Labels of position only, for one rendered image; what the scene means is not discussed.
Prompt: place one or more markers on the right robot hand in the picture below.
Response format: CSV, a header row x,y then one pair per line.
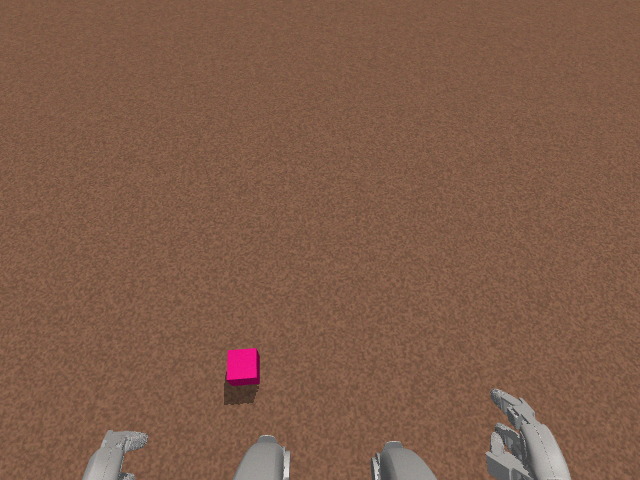
x,y
535,452

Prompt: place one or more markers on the cube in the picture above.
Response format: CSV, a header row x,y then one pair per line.
x,y
243,367

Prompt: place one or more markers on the left robot hand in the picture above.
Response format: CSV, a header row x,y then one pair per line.
x,y
106,462

